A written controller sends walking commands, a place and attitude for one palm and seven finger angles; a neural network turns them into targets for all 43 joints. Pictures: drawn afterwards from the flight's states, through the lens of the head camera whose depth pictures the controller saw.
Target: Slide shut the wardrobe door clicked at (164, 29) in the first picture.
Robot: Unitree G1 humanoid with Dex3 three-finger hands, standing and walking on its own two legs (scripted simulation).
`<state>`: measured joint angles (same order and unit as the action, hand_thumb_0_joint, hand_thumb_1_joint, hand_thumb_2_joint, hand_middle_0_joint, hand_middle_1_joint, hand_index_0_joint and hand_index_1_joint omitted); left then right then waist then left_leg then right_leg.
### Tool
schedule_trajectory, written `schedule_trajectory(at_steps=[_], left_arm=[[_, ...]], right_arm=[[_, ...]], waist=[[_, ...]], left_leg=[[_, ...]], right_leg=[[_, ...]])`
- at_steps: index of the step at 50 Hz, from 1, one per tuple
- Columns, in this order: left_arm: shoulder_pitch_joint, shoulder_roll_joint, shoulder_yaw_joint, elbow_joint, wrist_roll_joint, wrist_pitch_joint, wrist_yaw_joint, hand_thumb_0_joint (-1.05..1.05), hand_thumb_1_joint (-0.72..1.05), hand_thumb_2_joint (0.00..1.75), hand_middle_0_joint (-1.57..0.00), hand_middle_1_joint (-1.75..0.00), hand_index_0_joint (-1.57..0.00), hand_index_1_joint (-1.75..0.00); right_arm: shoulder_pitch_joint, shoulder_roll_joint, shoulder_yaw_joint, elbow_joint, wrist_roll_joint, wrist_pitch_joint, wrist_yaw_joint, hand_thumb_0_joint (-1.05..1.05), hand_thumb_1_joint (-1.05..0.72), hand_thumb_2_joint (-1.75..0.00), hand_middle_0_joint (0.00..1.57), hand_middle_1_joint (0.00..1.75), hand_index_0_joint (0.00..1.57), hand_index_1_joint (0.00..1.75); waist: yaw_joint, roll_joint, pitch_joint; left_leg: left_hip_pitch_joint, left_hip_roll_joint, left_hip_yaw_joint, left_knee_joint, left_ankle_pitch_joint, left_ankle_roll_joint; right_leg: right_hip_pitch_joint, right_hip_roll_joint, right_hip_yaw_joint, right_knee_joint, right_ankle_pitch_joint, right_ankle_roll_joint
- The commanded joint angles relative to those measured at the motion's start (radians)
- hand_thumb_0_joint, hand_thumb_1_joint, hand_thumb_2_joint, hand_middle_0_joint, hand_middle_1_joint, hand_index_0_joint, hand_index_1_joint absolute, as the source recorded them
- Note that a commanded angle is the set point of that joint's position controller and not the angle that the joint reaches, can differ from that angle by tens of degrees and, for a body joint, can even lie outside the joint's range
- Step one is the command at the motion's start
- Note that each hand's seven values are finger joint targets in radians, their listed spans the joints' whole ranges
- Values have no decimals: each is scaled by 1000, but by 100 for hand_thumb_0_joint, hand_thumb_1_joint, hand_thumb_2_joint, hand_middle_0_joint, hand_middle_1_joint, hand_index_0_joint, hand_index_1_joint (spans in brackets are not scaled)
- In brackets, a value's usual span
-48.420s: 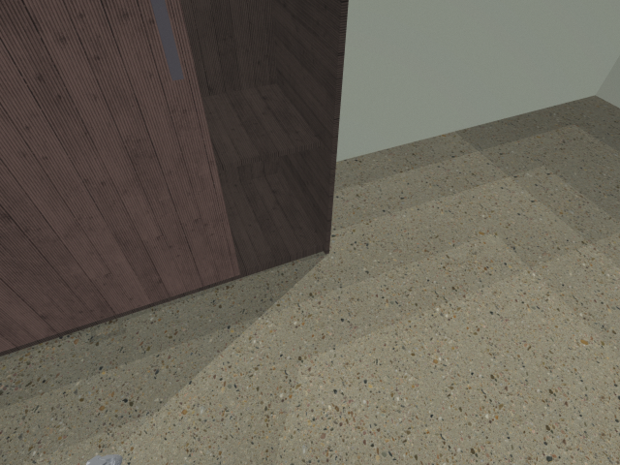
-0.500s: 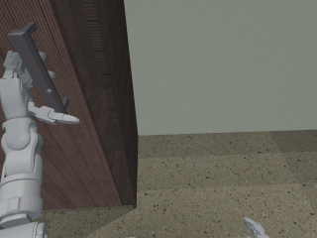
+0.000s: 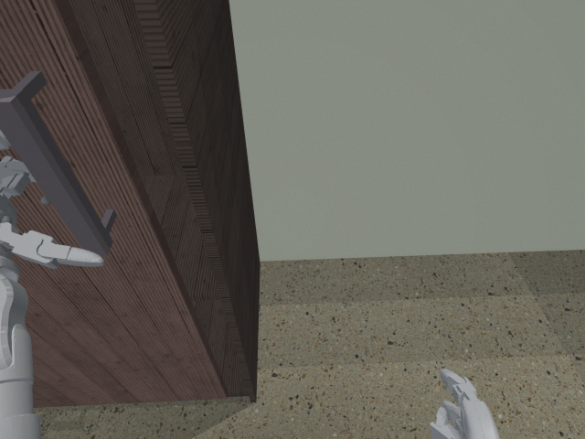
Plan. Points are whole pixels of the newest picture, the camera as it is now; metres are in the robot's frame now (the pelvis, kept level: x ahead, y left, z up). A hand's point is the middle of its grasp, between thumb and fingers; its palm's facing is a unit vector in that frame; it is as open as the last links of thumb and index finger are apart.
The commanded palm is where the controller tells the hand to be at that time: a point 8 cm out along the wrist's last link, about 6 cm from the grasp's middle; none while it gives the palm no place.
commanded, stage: slip the hand off the handle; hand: left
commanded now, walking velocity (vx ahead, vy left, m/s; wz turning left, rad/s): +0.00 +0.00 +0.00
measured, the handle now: (70, 174) +0.33 +0.29 +0.22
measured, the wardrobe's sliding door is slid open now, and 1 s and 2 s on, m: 0.06 0.07 0.07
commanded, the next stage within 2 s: draw the hand back to the body in 0.88 s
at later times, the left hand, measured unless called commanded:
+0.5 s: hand out of the picture +0.24 +0.34 +0.21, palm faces +0.47 -0.87 -0.17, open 14.7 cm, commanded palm +0.18 +0.38 +0.20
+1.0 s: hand out of the picture +0.17 +0.34 +0.20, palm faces +0.46 -0.87 -0.19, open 14.7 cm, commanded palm +0.12 +0.38 +0.20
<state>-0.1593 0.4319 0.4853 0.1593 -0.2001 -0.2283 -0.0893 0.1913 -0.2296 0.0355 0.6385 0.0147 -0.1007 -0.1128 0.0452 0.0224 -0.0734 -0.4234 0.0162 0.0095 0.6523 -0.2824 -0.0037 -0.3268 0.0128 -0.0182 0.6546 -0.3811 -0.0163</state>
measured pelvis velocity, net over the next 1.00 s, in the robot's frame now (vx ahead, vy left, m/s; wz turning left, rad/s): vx -0.01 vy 0.02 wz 0.03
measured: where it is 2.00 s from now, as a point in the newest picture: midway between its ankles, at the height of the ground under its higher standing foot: outside the picture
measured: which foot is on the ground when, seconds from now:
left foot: down 0.00-1.00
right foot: down 0.00-1.00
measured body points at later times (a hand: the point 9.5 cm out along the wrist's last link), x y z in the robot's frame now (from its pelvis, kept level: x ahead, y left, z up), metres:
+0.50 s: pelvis -0.01 +0.01 +0.00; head -0.01 +0.01 +0.45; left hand +0.20 +0.39 +0.21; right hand +0.16 -0.23 -0.09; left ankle +0.03 +0.12 -0.72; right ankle -0.03 -0.11 -0.72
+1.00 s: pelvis -0.01 +0.02 +0.00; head -0.03 +0.03 +0.45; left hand +0.14 +0.38 +0.21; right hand +0.20 -0.18 -0.06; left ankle +0.03 +0.12 -0.72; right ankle -0.03 -0.11 -0.72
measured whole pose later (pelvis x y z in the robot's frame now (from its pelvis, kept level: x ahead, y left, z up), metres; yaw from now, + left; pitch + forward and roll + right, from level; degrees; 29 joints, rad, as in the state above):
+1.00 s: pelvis -0.01 +0.02 +0.00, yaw +2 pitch +0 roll -2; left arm 0.24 0.41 0.57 -0.21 -0.33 -0.22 -0.19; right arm 0.20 -0.22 0.06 0.65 0.00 -0.23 -0.13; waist 0.10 0.02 -0.07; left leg -0.41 0.00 -0.01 0.70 -0.29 0.02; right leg -0.28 0.00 -0.04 0.65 -0.38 0.01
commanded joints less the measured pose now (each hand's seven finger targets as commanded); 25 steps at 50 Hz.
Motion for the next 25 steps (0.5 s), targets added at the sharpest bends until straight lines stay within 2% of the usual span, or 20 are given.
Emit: schedule_trajectory(at_steps=[1, 4, 6, 7, 9, 10, 12, 14, 16, 19, 21, 23, 25], left_arm=[[-255, 354, 187, -142, -4, -60, 20, 0, -55, 20, -25, -115, -25, -115], [-326, 355, 151, -159, 0, -105, -25, 0, -55, 20, -25, -115, -25, -115], [-318, 374, 158, -138, -3, -126, -54, 0, -55, 20, -25, -115, -25, -115], [-347, 358, 133, -139, -8, -133, -71, 0, -55, 20, -25, -115, -25, -115], [-331, 392, 164, -107, -24, -136, -96, 0, -55, 20, -25, -115, -25, -115], [-292, 386, 174, -90, -37, -133, -109, 0, -55, 20, -25, -115, -25, -115], [-211, 360, 172, -136, -60, -129, -128, 0, -55, 20, -25, -115, -25, -115], [-152, 361, 198, -184, -83, -122, -128, 0, -55, 20, -25, -115, -25, -115], [-78, 366, 233, -194, -103, -110, -119, 0, -55, 20, -25, -115, -25, -115], [3, 366, 270, -280, -118, -107, -98, 0, -55, 20, -25, -115, -25, -115], [-24, 331, 236, -322, -115, -105, -86, 0, -55, 20, -25, -115, -25, -115], [34, 329, 245, -324, -112, -98, -77, 0, -55, 20, -25, -115, -25, -115], [6, 311, 217, -357, -107, -96, -77, 0, -55, 20, -25, -115, -25, -115]], right_arm=[[-38, -137, -59, -119, -4, -44, -15, 0, -90, -90, 20, 30, 20, 30], [-38, -141, -57, -111, -6, -51, -21, 0, -90, -90, 20, 30, 20, 30], [-39, -147, -61, -108, -5, -56, -28, 0, -90, -90, 20, 30, 20, 30], [-38, -146, -59, -103, -5, -59, -32, 0, -90, -90, 20, 30, 20, 30], [-28, -152, -59, -95, -5, -63, -38, 0, -90, -90, 20, 30, 20, 30], [-30, -151, -60, -99, -2, -65, -38, 0, -90, -90, 20, 30, 20, 30], [-45, -147, -61, -117, 0, -73, -36, 0, -90, -90, 20, 30, 20, 30], [-45, -147, -62, -125, -2, -81, -33, 0, -90, -90, 20, 30, 20, 30], [-55, -145, -62, -129, 1, -87, -30, 0, -90, -90, 20, 30, 20, 30], [-66, -141, -61, -139, -4, -96, -23, 0, -90, -90, 20, 30, 20, 30], [-74, -136, -59, -134, -2, -104, -24, 0, -90, -90, 20, 30, 20, 30], [-75, -137, -58, -130, -4, -111, -27, 0, -90, -90, 20, 30, 20, 30], [-84, -138, -55, -128, -4, -120, -31, 0, -90, -90, 20, 30, 20, 30]], waist=[[4, 5, -188], [-18, 51, -188], [-19, 74, -195], [-27, 84, -200], [-22, 75, -192], [-13, 53, -194], [11, 96, -214], [24, 68, -229], [36, 36, -191], [51, 42, -185], [33, 81, -159], [35, 68, -131], [22, 65, -117]], left_leg=[[151, -19, 12, -45, 242, 27], [162, -21, 13, -34, 226, 31], [170, -21, 6, -30, 220, 32], [179, -21, 2, -30, 215, 32], [166, -20, -4, -28, 200, 33], [157, -20, -10, -34, 195, 32], [168, -24, -12, -37, 211, 31], [173, -22, -15, -36, 226, 33], [147, -21, -13, -47, 205, 31], [143, -22, -12, -52, 204, 30], [153, -21, -14, -58, 174, 28], [145, -18, -21, -68, 141, 26], [144, -18, -26, -72, 102, 28]], right_leg=[[-5, 2, 5, -96, 342, 9], [-31, 3, 12, -96, 323, 7], [-45, 6, 13, -91, 308, 6], [-55, 6, 12, -90, 299, 5], [-55, 7, 13, -96, 282, 3], [-44, 6, 8, -95, 277, 3], [-23, 4, 3, -89, 289, -1], [-5, 7, -3, -89, 302, -2], [-7, 4, -4, -97, 286, 3], [2, 5, -10, -95, 276, 2], [-31, 6, -10, -100, 234, 0], [-46, 8, -15, -107, 190, -1], [-63, 7, -11, -117, 147, 0]])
